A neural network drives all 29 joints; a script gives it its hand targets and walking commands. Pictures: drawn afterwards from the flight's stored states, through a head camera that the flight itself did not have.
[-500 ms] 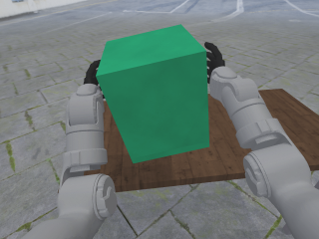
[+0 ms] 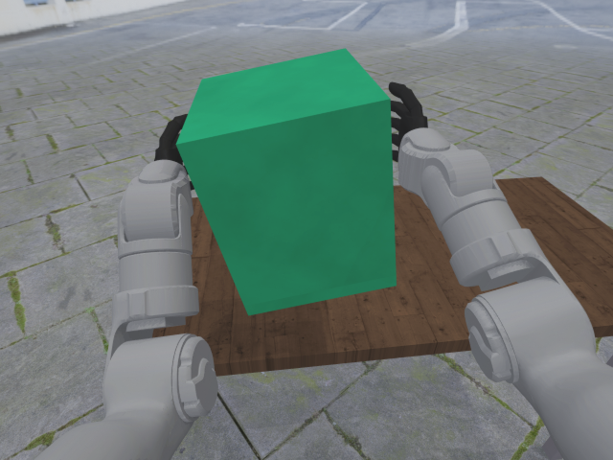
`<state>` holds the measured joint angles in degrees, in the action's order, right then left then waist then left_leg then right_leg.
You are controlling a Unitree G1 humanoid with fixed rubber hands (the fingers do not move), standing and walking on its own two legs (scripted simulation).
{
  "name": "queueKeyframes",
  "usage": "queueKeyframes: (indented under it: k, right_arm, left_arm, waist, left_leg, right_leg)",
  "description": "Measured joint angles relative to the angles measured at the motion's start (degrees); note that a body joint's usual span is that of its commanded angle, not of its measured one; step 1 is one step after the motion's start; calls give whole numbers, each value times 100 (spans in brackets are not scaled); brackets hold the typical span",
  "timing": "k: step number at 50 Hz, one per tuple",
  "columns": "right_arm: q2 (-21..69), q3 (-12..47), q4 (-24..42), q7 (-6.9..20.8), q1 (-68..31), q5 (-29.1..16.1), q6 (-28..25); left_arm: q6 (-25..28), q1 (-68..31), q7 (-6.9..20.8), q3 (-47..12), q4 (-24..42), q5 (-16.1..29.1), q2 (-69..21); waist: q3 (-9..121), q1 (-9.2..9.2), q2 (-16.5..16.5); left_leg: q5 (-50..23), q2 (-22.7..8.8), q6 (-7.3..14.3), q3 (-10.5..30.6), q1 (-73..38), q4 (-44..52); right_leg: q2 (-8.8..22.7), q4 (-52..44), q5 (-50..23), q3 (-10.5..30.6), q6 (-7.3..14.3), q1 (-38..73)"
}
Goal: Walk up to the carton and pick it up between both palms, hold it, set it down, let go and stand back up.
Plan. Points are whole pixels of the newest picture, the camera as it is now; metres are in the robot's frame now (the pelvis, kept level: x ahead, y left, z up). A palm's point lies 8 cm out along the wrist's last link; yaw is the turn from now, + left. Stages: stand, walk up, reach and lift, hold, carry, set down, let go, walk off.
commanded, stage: hold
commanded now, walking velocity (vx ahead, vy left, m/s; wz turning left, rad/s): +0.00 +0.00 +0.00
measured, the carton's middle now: (297, 180) +0.39 +0.01 +0.24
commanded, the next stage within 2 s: none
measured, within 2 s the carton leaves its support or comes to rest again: neither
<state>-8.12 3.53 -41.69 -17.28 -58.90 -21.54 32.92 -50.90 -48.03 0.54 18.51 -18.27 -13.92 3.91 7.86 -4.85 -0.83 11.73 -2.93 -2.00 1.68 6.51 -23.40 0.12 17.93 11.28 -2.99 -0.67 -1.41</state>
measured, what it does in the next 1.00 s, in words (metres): stands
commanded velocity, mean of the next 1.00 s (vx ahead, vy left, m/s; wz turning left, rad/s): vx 0.00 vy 0.00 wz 0.00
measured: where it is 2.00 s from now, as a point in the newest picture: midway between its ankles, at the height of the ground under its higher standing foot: outside the picture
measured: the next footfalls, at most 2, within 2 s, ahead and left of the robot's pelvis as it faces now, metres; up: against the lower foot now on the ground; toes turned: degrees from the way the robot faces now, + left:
none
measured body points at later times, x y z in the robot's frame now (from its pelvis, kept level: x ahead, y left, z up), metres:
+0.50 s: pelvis -0.01 +0.00 +0.00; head -0.10 +0.02 +0.44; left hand +0.37 +0.16 +0.28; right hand +0.38 -0.13 +0.30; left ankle +0.02 +0.14 -0.75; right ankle -0.01 -0.13 -0.75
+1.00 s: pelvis +0.00 +0.00 +0.00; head -0.10 +0.02 +0.44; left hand +0.38 +0.17 +0.28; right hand +0.38 -0.13 +0.30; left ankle +0.02 +0.14 -0.75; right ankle -0.01 -0.13 -0.75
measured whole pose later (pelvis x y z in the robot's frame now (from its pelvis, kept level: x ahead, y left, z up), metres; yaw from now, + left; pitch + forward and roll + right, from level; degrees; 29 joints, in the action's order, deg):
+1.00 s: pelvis +0.00 +0.00 +0.00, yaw +0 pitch -4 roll -1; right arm -8.3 3.4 -44.9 -17.7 -61.2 -21.3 33.8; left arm -49.4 -51.2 0.1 19.3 -23.6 -13.0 4.9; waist 9.4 -3.9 -0.4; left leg 11.4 -2.8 -2.1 2.4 7.8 -23.3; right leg -0.4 18.0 11.0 -1.8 -0.5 -2.8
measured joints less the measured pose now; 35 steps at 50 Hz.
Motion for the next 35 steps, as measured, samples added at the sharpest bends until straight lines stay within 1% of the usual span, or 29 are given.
queueKeyframes:
  k: [4,6,10,15,19,22,26,29,32,35]
  right_arm:
    - [-52,88,281,-62,139,-97,66]
    - [-12,8,180,-37,88,-64,89]
    - [22,-75,-154,23,-63,42,147]
    - [-15,16,100,-8,33,-14,103]
    - [-5,-125,-11,7,-39,34,107]
    - [-19,-103,-154,22,-137,65,118]
    - [-50,-36,-178,23,-192,71,134]
    - [-42,-94,-183,20,-210,64,131]
    - [-27,-181,-342,37,-283,82,116]
    - [-32,-142,-395,42,-298,92,125]
  left_arm:
    - [1,120,-8,28,210,-3,-81]
    - [-26,110,10,112,196,-63,-130]
    - [-63,-11,68,221,-59,-191,-162]
    - [-43,56,-33,9,145,-34,-53]
    - [12,-115,-41,101,-76,-58,-81]
    - [39,-216,-11,166,-238,-93,-73]
    - [62,-238,-9,134,-281,-56,-34]
    - [86,-209,-25,96,-264,-25,-27]
    - [124,-273,-25,178,-407,-61,-63]
    - [125,-289,-18,171,-472,-50,-41]
  waist:
    - [16,12,-1]
    - [-7,14,-2]
    - [-55,61,-1]
    - [3,27,31]
    - [34,74,44]
    - [16,82,37]
    - [18,87,27]
    - [67,63,36]
    - [64,77,33]
    - [73,74,27]
  left_leg:
    - [28,-3,7,-13,-62,-3]
    - [38,3,12,-26,-108,-7]
    - [29,13,23,-60,-141,4]
    - [16,10,19,-15,-15,-33]
    - [3,4,18,-18,6,-25]
    - [-26,9,17,-21,-17,12]
    - [-47,3,7,-16,10,24]
    - [-47,-7,-4,16,79,-2]
    - [-53,-9,-9,19,88,0]
    - [-68,-7,-13,24,105,16]
  right_leg:
    - [-8,-35,-3,30,-8,69]
    - [-2,-9,12,48,-12,100]
    - [6,44,26,98,-16,88]
    - [-9,12,-9,76,-17,9]
    - [-20,1,-32,95,-12,-17]
    - [-18,-2,-42,107,-10,-11]
    - [-28,8,-52,118,0,-50]
    - [-45,-4,-64,99,10,-91]
    - [-51,15,-62,107,16,-112]
    - [-53,24,-62,112,21,-141]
